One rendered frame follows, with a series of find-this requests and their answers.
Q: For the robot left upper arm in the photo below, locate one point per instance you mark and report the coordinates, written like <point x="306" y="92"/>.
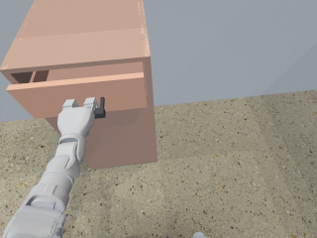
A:
<point x="37" y="222"/>

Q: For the left robot forearm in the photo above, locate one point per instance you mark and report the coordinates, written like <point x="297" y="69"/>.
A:
<point x="52" y="191"/>

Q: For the cabinet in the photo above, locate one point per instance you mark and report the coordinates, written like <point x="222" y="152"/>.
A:
<point x="59" y="34"/>

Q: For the drawer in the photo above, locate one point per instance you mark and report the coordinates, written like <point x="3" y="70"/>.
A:
<point x="121" y="84"/>

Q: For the handle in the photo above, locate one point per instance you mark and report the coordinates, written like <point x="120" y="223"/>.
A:
<point x="100" y="111"/>

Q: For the robot left hand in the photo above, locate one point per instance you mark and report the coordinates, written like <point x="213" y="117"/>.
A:
<point x="77" y="120"/>

